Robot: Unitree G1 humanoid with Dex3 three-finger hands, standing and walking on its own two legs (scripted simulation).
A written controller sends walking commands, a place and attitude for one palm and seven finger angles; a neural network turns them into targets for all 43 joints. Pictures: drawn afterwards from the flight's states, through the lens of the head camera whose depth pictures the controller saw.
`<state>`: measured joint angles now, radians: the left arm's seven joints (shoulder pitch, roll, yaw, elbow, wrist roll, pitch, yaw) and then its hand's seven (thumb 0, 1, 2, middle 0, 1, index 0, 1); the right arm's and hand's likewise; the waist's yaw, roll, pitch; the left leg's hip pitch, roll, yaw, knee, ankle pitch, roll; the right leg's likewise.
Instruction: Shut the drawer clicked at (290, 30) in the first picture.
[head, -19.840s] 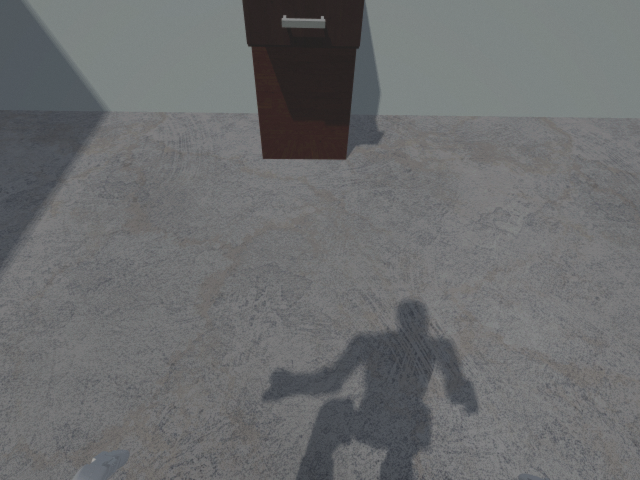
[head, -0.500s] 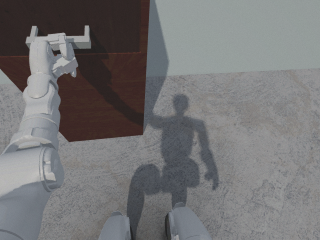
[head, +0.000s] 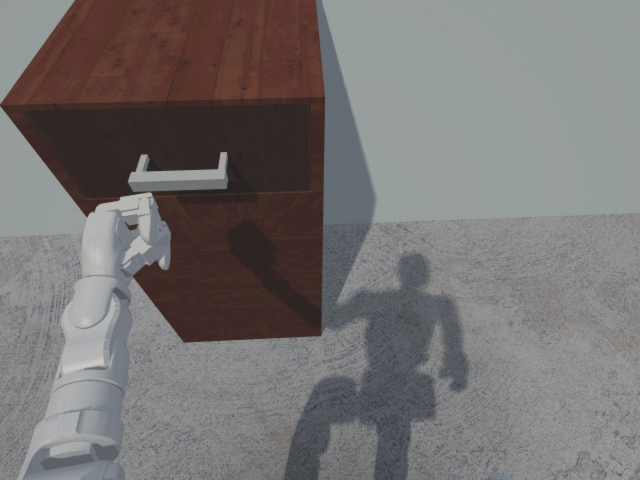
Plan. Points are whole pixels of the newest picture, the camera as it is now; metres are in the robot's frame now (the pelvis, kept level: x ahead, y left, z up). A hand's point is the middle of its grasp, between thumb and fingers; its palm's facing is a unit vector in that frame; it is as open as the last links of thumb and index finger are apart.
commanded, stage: draw the hand back to the body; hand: left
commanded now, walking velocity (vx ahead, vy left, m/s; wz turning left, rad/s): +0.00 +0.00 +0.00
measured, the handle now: (181, 170) +0.55 +0.21 +0.05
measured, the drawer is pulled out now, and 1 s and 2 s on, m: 0.00 0.00 0.00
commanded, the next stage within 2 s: step back with the hand held close in 1.10 s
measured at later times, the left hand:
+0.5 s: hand (73, 334) +0.25 +0.22 +0.14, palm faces +0.29 -0.92 -0.27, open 3.3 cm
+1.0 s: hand out of the picture +0.15 +0.24 +0.21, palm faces +0.45 -0.79 -0.41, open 3.3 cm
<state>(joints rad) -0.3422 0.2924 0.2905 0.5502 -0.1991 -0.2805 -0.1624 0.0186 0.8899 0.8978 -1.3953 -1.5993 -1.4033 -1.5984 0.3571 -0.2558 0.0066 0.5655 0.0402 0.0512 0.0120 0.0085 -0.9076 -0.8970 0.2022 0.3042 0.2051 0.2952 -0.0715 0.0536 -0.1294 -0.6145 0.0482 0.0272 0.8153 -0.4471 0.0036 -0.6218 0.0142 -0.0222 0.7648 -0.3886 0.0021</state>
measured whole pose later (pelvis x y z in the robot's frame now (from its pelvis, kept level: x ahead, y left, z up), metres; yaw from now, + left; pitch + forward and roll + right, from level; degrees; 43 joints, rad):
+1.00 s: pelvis -0.02 +0.00 +0.04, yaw +2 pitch -5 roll -1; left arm 0.56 0.33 0.30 -0.48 -0.06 -0.13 0.11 0.02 0.89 0.90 -1.40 -1.60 -1.41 -1.60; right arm 0.21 -0.24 0.02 0.62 0.01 -0.12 -0.07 0.01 -0.90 -0.90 0.20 0.30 0.21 0.30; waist 0.06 0.09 0.01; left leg -0.08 0.02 0.02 0.45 -0.28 0.00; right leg -0.09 0.00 -0.03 0.42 -0.24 0.00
